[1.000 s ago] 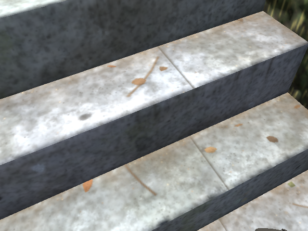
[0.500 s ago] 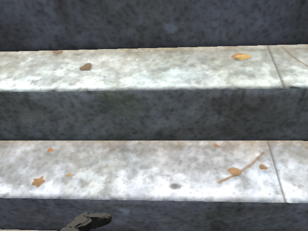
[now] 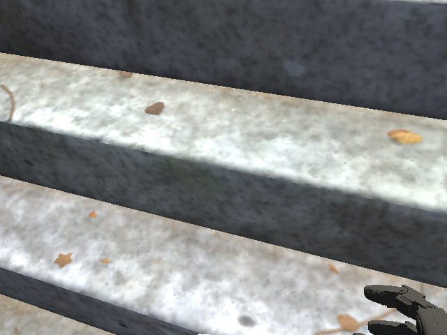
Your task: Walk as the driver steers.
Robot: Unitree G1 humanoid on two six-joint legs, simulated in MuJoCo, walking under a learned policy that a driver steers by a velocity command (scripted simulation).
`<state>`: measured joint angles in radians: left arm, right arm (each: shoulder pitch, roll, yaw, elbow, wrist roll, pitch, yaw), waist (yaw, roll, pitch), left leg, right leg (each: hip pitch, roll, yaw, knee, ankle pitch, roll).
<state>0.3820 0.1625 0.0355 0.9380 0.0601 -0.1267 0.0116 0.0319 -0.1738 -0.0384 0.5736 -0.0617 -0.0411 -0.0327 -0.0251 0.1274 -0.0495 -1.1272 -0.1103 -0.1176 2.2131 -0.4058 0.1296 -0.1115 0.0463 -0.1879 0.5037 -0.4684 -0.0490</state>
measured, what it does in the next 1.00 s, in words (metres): climbs, turning right: left foot 0.22 m higher, then right foot 0.22 m higher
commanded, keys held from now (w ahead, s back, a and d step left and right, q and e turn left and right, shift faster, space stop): w+shift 0.16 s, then w+e+shift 0.56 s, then w+q+shift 0.28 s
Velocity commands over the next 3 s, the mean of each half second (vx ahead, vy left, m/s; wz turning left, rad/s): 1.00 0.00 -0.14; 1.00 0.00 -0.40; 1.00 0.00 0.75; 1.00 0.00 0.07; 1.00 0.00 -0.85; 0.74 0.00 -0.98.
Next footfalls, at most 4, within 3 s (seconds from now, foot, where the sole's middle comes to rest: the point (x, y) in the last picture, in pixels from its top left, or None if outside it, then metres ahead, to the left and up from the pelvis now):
0.16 left None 0.21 0.08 -0.54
0.72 right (420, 334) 0.33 -0.30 -0.32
1.60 left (251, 137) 0.64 -0.03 -0.10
2.28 right None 0.83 -0.12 0.13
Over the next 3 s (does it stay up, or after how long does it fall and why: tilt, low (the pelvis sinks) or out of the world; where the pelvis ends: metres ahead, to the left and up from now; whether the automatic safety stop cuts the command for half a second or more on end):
stays up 0.98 -0.10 0.94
